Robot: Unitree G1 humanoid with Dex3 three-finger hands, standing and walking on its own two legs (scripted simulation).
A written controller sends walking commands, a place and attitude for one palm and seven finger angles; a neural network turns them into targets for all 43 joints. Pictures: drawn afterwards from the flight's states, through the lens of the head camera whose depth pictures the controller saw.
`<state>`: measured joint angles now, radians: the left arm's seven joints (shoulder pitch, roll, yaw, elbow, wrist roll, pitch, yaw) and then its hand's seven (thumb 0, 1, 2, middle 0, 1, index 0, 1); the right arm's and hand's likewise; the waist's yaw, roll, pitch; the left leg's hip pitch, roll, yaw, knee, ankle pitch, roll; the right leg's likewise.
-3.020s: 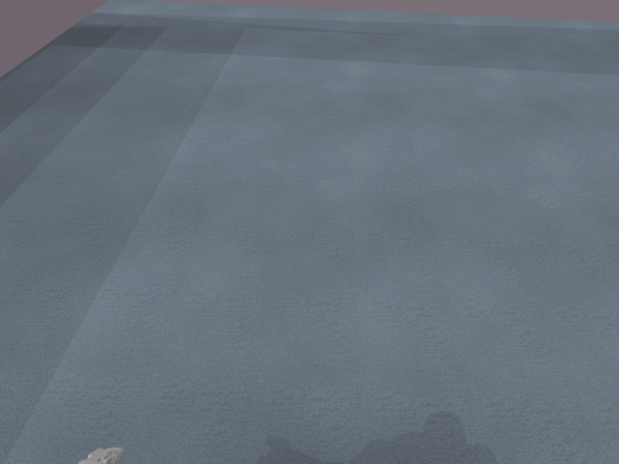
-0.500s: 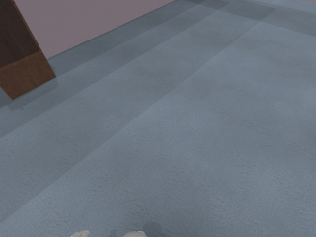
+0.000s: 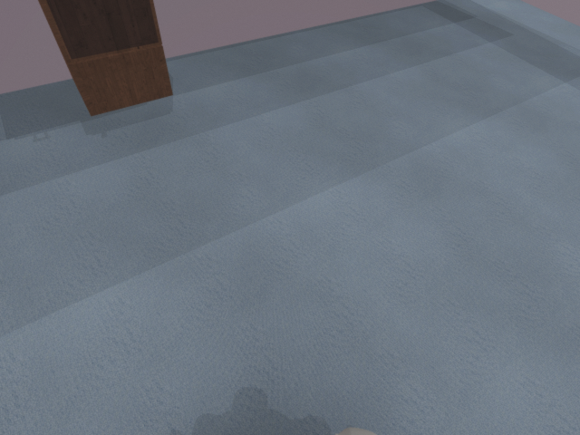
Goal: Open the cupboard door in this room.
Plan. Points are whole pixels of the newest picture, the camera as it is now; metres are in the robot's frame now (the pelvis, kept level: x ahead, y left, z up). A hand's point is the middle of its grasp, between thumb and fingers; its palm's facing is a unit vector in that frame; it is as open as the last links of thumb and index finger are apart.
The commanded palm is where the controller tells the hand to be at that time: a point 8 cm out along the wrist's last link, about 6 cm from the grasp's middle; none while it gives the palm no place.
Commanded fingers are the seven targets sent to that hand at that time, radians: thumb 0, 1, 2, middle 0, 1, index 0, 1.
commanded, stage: turn or walk to find it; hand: left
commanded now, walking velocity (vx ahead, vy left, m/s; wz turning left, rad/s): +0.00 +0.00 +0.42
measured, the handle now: out of the picture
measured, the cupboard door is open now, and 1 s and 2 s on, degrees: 0 0 0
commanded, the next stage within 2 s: stand and wait in 2.00 s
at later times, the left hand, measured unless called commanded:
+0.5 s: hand out of the picture +0.00 +0.17 -0.16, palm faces +0.24 -0.94 -0.25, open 7.4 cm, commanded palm none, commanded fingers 0.00 0.90 0.90 -0.20 -0.30 -0.20 -0.30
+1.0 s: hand out of the picture -0.03 +0.22 -0.16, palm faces +0.43 -0.86 -0.27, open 7.4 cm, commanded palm none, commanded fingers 0.00 0.90 0.90 -0.20 -0.30 -0.20 -0.30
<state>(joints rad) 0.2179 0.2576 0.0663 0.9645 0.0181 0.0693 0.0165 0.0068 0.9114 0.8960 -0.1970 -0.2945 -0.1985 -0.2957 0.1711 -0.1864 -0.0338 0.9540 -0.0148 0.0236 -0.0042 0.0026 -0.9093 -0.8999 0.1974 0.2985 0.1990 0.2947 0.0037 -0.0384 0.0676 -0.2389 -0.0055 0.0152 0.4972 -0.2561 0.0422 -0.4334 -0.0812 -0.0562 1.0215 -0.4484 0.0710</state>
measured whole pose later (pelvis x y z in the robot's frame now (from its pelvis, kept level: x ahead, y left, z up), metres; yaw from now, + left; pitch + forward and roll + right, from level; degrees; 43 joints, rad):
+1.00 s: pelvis -0.03 -0.01 +0.00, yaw +25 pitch +0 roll +0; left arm 0.16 0.22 0.05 0.92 0.01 0.05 0.02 0.00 0.91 0.90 -0.20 -0.29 -0.20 -0.30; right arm 0.19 -0.20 -0.05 0.95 -0.02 0.04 0.00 0.00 -0.91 -0.90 0.20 0.30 0.20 0.30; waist -0.02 0.02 0.05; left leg -0.26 -0.04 -0.05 0.49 -0.23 0.02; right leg -0.33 -0.05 -0.04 0.73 -0.41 0.07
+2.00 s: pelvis -0.04 -0.03 -0.01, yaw +52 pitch -1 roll +1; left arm 0.19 0.17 0.03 0.89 0.02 0.02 0.02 0.00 0.91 0.90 -0.20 -0.29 -0.20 -0.30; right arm 0.22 -0.25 -0.08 0.97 -0.02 0.08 0.02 0.00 -0.91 -0.90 0.20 0.30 0.20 0.29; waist -0.02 0.06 0.04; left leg -0.47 -0.03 -0.05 1.03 -0.41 -0.02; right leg -0.24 -0.06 -0.12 0.56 -0.30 -0.01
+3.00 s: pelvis -0.06 -0.04 +0.00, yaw +57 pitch -2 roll +0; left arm 0.28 0.13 0.00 1.14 0.01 0.01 0.03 0.00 0.91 0.90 -0.20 -0.29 -0.20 -0.30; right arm 0.34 -0.14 0.00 1.18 -0.01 0.01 -0.03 0.00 -0.91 -0.90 0.19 0.30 0.20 0.29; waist -0.01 0.01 0.03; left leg -0.17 0.03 0.02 0.41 -0.20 -0.03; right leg -0.16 -0.02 -0.08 0.44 -0.24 -0.02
